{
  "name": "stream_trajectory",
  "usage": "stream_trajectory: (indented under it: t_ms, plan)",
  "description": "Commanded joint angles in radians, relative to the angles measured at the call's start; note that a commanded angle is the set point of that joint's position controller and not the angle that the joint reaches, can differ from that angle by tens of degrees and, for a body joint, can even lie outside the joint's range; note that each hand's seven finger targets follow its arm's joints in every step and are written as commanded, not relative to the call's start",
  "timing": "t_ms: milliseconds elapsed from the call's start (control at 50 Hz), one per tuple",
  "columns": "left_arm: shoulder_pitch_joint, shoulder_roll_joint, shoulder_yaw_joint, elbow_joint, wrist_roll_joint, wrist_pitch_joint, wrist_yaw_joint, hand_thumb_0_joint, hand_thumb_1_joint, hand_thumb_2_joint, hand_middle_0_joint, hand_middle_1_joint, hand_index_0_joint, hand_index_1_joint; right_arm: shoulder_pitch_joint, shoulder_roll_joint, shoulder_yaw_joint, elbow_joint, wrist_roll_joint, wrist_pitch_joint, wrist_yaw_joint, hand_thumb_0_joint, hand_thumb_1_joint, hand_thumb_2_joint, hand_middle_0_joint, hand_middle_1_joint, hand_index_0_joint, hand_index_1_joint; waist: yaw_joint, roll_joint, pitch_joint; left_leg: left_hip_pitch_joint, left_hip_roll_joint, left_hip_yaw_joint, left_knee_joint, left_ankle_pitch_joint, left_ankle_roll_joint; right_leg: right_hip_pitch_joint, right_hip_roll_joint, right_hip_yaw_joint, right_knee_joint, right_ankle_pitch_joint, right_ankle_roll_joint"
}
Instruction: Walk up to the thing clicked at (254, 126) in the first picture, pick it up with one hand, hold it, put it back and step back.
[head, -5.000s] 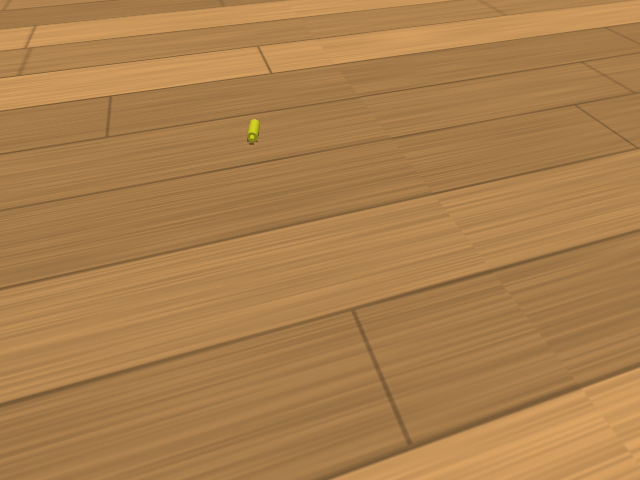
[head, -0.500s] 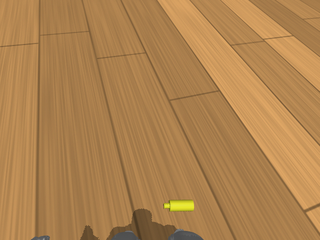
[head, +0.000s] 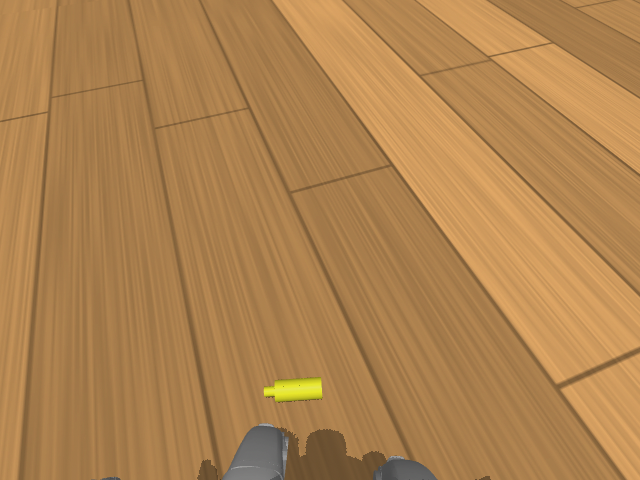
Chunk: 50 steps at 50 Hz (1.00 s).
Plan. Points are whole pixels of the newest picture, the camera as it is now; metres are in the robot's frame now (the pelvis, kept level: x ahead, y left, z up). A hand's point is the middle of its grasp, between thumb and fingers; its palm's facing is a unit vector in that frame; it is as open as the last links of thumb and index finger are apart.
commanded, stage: walk up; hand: left
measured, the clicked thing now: (293, 389) +0.44 +0.12 -0.70
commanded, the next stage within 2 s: none
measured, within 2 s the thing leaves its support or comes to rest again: neither
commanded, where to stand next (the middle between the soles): +0.08 -0.12 m, yaw +4 degrees
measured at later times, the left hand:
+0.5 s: hand out of the picture +0.05 +0.10 -0.14, palm faces +0.01 -0.94 -0.34, open 7.3 cm
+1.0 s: hand out of the picture -0.02 +0.19 -0.12, palm faces +0.01 -0.83 -0.56, open 7.4 cm
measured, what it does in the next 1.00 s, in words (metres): steps to the right: left foot, then right foot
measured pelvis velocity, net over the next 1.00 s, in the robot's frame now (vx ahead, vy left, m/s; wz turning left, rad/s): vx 0.00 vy -0.14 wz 0.07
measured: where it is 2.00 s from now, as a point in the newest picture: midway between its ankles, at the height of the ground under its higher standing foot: outside the picture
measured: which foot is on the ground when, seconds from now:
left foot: up 0.00-0.20, down 0.22-0.52, up 0.54-0.92, down 0.94-1.00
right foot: down 0.00-0.22, up 0.24-0.50, down 0.52-0.98, up 1.00-1.00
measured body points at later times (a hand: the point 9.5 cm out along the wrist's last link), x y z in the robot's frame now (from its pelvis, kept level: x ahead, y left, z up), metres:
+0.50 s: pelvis -0.02 -0.18 +0.01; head +0.00 -0.14 +0.46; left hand +0.05 +0.15 -0.12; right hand +0.06 -0.52 -0.06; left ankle +0.02 +0.00 -0.69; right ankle -0.01 -0.36 -0.69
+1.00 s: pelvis +0.00 -0.14 +0.00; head +0.08 -0.14 +0.45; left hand -0.02 +0.23 -0.08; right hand +0.16 -0.45 -0.12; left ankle +0.05 +0.00 -0.69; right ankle -0.01 -0.35 -0.68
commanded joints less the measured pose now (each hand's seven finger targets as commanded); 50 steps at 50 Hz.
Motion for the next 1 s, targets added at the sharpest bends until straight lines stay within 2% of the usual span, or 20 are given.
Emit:
stream_trajectory:
  t_ms: [0,100,160,180,200,240,320,380,460,480,500,520,540,560,640,820,920,940,960,980]
  plan:
    - [-0.090,0.304,0.103,-0.123,0.011,-0.040,0.033,0.000,0.900,0.900,-0.200,-0.300,-0.200,-0.300,0.212,-0.210,-0.041,0.017,0.020,-0.035,-0.007,0.000,-0.900,-0.900,0.200,0.300,0.200,0.300,-0.016,-0.249,-0.061,-0.044,-0.016,0.065,-0.070,0.052,0.001,0.134,-0.155,0.304,-0.473,-0.073,-0.177]
    - [-0.010,0.228,0.074,-0.135,0.013,-0.038,0.033,0.000,0.900,0.900,-0.200,-0.300,-0.200,-0.300,0.153,-0.152,-0.016,-0.024,-0.003,-0.061,0.008,0.000,-0.900,-0.900,0.200,0.300,0.200,0.300,0.032,-0.209,-0.106,0.113,-0.048,0.134,-0.387,0.016,0.008,0.220,-0.198,0.274,-0.435,0.365,-0.237]
    - [-0.081,0.204,0.051,-0.173,0.000,-0.025,0.034,0.000,0.900,0.900,-0.200,-0.300,-0.200,-0.300,0.286,-0.132,-0.021,0.009,-0.002,-0.071,0.008,0.000,-0.900,-0.900,0.200,0.300,0.200,0.300,-0.053,-0.107,-0.154,0.445,-0.051,0.142,-0.724,0.322,0.022,0.063,-0.138,0.165,-0.256,0.443,-0.146]
    - [-0.071,0.164,0.037,-0.183,-0.008,-0.028,0.038,0.000,0.900,0.900,-0.200,-0.300,-0.200,-0.300,0.310,-0.152,-0.031,0.004,-0.017,-0.073,0.002,0.000,-0.900,-0.900,0.200,0.300,0.200,0.300,-0.074,0.000,-0.182,0.561,0.010,0.030,-0.794,0.377,0.039,-0.029,-0.099,0.124,-0.128,0.335,-0.092]
    - [-0.015,0.127,0.028,-0.177,-0.016,-0.029,0.038,0.000,0.900,0.900,-0.200,-0.300,-0.200,-0.300,0.259,-0.233,-0.053,-0.033,-0.035,-0.071,0.002,0.000,-0.900,-0.900,0.200,0.300,0.200,0.300,-0.059,0.228,-0.186,0.682,0.233,-0.358,-0.845,0.345,0.145,-0.276,0.007,0.060,0.064,-0.008,-0.006]
    - [0.062,0.246,0.067,-0.136,-0.003,-0.006,0.050,0.000,0.900,0.900,-0.200,-0.300,-0.200,-0.300,0.127,-0.300,-0.075,-0.111,-0.010,-0.072,-0.010,0.000,-0.900,-0.900,0.200,0.300,0.200,0.300,-0.034,0.095,-0.181,0.494,0.533,-0.603,-0.872,0.371,0.348,-0.241,-0.024,0.226,0.391,-0.189,0.038]
    - [0.005,0.244,0.090,-0.077,-0.026,-0.010,0.040,0.000,0.900,0.900,-0.200,-0.300,-0.200,-0.300,0.066,-0.173,-0.036,-0.120,-0.018,-0.073,0.005,0.000,-0.900,-0.900,0.200,0.300,0.200,0.300,-0.013,-0.005,-0.088,0.280,0.228,-0.164,-0.795,0.369,0.199,-0.125,0.036,0.229,0.408,0.001,0.002]
    - [0.093,0.201,0.059,-0.020,-0.062,-0.041,0.033,0.000,0.900,0.900,-0.200,-0.300,-0.200,-0.300,-0.063,-0.167,-0.025,-0.146,-0.037,-0.068,0.052,0.000,-0.900,-0.900,0.200,0.300,0.200,0.300,-0.001,0.208,-0.089,0.206,0.131,-0.027,-0.838,-0.053,0.141,0.016,0.007,0.073,0.097,-0.001,0.009]
    - [0.206,0.205,0.068,0.097,-0.064,-0.110,0.079,0.000,0.900,0.900,-0.200,-0.300,-0.200,-0.300,-0.061,-0.163,-0.027,-0.138,-0.066,0.004,0.107,0.000,-0.900,-0.900,0.200,0.300,0.200,0.300,0.015,0.225,-0.105,0.130,0.042,0.085,-0.567,-0.121,0.133,0.256,0.058,-0.066,-0.327,0.031,0.055]
    - [0.225,0.237,0.075,0.118,-0.051,-0.125,0.097,0.000,0.900,0.900,-0.200,-0.300,-0.200,-0.300,-0.015,-0.092,-0.010,-0.133,-0.063,0.022,0.111,0.000,-0.900,-0.900,0.200,0.300,0.200,0.300,0.025,0.054,-0.083,0.063,-0.011,0.138,-0.345,-0.095,0.102,0.289,0.066,-0.007,-0.400,0.021,0.060]
    - [0.253,0.311,0.091,0.113,-0.034,-0.136,0.111,0.000,0.900,0.900,-0.200,-0.300,-0.200,-0.300,-0.026,-0.027,0.010,-0.160,-0.061,0.029,0.115,0.000,-0.900,-0.900,0.200,0.300,0.200,0.300,0.047,-0.101,-0.052,-0.073,-0.031,0.146,-0.189,-0.077,0.058,0.276,-0.087,0.292,-0.499,-0.096,0.001]
    - [0.195,0.394,0.099,0.071,-0.021,-0.153,0.118,0.000,0.900,0.900,-0.200,-0.300,-0.200,-0.300,-0.033,-0.024,0.011,-0.191,-0.056,0.030,0.121,0.000,-0.900,-0.900,0.200,0.300,0.200,0.300,0.014,-0.152,-0.022,-0.188,-0.047,0.040,-0.076,-0.059,0.011,0.211,-0.294,0.686,-0.633,-0.300,-0.083]
    - [0.088,0.480,0.106,0.043,-0.023,-0.154,0.129,0.000,0.900,0.900,-0.200,-0.300,-0.200,-0.300,-0.105,-0.104,-0.019,-0.211,-0.060,0.025,0.112,0.000,-0.900,-0.900,0.200,0.300,0.200,0.300,0.010,-0.113,0.045,-0.224,0.019,-0.066,-0.073,-0.050,-0.003,0.120,-0.427,0.865,-0.707,-0.396,-0.236]
    - [0.060,0.466,0.110,0.048,-0.031,-0.161,0.132,0.000,0.900,0.900,-0.200,-0.300,-0.200,-0.300,-0.147,-0.166,-0.038,-0.196,-0.057,0.017,0.116,0.000,-0.900,-0.900,0.200,0.300,0.200,0.300,0.012,-0.045,0.084,-0.222,0.053,-0.080,-0.073,-0.005,-0.009,0.103,-0.425,0.854,-0.716,-0.449,-0.258]
    - [0.114,0.363,0.082,0.099,-0.043,-0.191,0.155,0.000,0.900,0.900,-0.200,-0.300,-0.200,-0.300,-0.020,-0.135,-0.051,-0.133,-0.045,0.033,0.148,0.000,-0.900,-0.900,0.200,0.300,0.200,0.300,-0.035,-0.105,0.022,-0.093,0.053,-0.048,-0.113,0.168,-0.027,0.191,-0.265,0.428,-0.506,0.158,-0.137]
    - [0.220,0.335,0.073,0.066,-0.039,-0.196,0.169,0.000,0.900,0.900,-0.200,-0.300,-0.200,-0.300,-0.179,-0.090,-0.061,-0.221,-0.045,0.048,0.178,0.000,-0.900,-0.900,0.200,0.300,0.200,0.300,0.034,-0.219,-0.082,-0.013,0.039,0.042,-0.307,0.125,-0.042,0.306,-0.231,0.248,-0.343,0.655,-0.205]
    - [0.134,0.306,0.043,0.030,-0.055,-0.162,0.154,0.000,0.900,0.900,-0.200,-0.300,-0.200,-0.300,0.000,-0.087,-0.078,-0.124,-0.018,0.020,0.168,0.000,-0.900,-0.900,0.200,0.300,0.200,0.300,-0.074,-0.127,-0.198,0.494,-0.069,0.157,-0.645,0.266,0.000,0.089,-0.144,0.106,-0.072,0.506,-0.134]
    - [0.180,0.235,0.018,0.025,-0.056,-0.161,0.154,0.000,0.900,0.900,-0.200,-0.300,-0.200,-0.300,0.101,-0.133,-0.091,-0.104,-0.027,0.011,0.158,0.000,-0.900,-0.900,0.200,0.300,0.200,0.300,-0.122,0.018,-0.256,0.621,-0.026,0.051,-0.701,0.311,0.034,0.011,-0.105,0.071,0.126,0.340,-0.085]
    - [0.210,0.158,-0.005,0.011,-0.058,-0.163,0.155,0.000,0.900,0.900,-0.200,-0.300,-0.200,-0.300,0.107,-0.208,-0.104,-0.116,-0.036,0.004,0.148,0.000,-0.900,-0.900,0.200,0.300,0.200,0.300,-0.115,0.248,-0.270,0.719,0.196,-0.271,-0.726,0.459,0.102,-0.207,0.004,0.040,0.273,-0.120,-0.029]
    - [0.163,0.231,0.007,0.022,-0.061,-0.150,0.173,0.000,0.900,0.900,-0.200,-0.300,-0.200,-0.300,0.054,-0.248,-0.103,-0.138,-0.006,0.009,0.150,0.000,-0.900,-0.900,0.200,0.300,0.200,0.300,-0.120,0.236,-0.301,0.616,0.348,-0.494,-0.812,0.390,0.257,-0.193,0.002,0.052,0.300,-0.245,-0.034]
